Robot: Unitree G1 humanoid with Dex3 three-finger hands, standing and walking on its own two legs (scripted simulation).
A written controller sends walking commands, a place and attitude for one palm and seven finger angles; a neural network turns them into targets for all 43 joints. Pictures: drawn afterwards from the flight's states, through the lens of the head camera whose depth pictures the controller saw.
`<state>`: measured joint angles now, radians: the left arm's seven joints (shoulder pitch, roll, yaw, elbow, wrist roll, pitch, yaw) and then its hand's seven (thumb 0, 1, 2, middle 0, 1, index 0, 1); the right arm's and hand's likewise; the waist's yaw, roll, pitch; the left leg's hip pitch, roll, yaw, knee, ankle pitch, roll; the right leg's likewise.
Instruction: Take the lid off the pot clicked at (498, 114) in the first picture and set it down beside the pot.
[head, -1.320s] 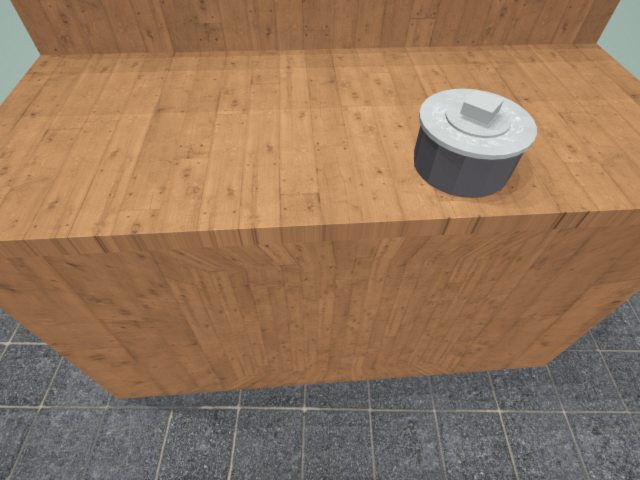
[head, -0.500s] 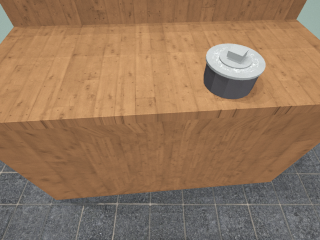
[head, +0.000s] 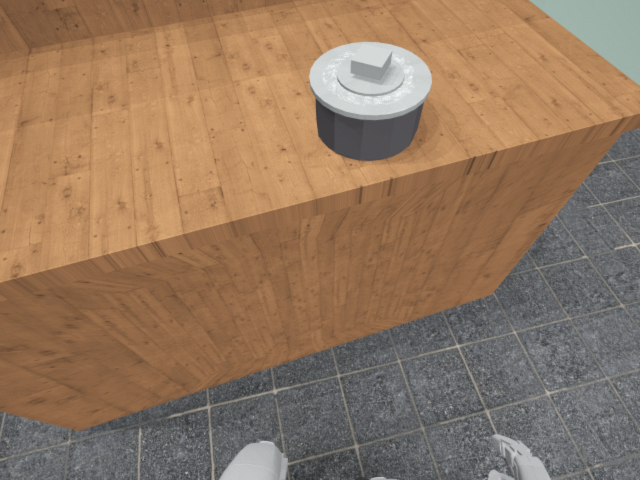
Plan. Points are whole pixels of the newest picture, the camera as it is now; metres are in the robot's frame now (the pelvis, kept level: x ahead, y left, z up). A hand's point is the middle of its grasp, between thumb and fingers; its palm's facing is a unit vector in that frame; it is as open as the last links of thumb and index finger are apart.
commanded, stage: walk to a spot facing it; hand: left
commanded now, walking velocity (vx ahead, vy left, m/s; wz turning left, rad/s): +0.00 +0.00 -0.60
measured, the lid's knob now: (371, 61) +0.63 -0.01 +0.15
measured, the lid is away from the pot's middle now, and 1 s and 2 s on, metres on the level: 0.00 0.00 0.00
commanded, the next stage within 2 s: none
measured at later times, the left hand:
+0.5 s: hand (204, 416) +0.20 +0.20 -0.16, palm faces -0.33 -0.91 -0.24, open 7.4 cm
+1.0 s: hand (249, 394) +0.23 +0.14 -0.16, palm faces -0.58 -0.80 -0.19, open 7.4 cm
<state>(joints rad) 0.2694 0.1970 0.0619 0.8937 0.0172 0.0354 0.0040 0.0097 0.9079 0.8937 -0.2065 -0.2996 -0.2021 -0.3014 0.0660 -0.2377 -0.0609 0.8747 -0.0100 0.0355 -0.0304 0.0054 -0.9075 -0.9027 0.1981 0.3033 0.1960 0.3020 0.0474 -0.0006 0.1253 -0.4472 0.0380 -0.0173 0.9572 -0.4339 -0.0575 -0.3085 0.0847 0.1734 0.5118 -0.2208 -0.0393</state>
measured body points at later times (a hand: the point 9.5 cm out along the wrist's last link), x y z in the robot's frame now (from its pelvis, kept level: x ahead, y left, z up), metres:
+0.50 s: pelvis +0.00 +0.04 -0.01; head +0.07 +0.02 +0.44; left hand +0.21 +0.25 -0.14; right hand -0.04 -0.22 -0.14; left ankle +0.00 +0.16 -0.74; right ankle -0.04 -0.09 -0.73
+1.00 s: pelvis +0.02 +0.05 +0.00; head +0.07 +0.04 +0.44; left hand +0.26 +0.19 -0.15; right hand -0.08 -0.18 -0.13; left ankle +0.11 +0.13 -0.74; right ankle -0.07 -0.04 -0.68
